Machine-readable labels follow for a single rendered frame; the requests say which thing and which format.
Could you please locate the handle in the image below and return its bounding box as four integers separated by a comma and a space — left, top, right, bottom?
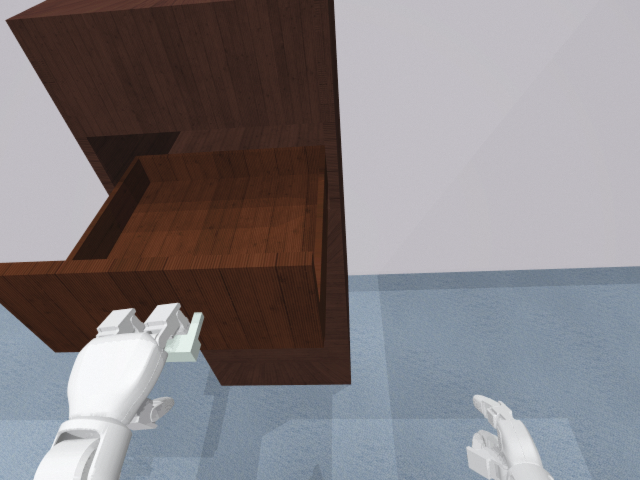
165, 312, 204, 362

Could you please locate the drawer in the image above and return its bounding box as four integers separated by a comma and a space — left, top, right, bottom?
0, 145, 328, 353

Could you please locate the left robot forearm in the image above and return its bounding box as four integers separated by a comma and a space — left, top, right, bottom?
33, 416, 132, 480

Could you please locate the right robot hand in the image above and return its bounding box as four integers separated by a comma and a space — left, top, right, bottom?
466, 395, 543, 480

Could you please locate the cabinet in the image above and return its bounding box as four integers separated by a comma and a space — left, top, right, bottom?
5, 0, 351, 386

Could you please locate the left robot hand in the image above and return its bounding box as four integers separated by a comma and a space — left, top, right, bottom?
67, 303, 190, 430

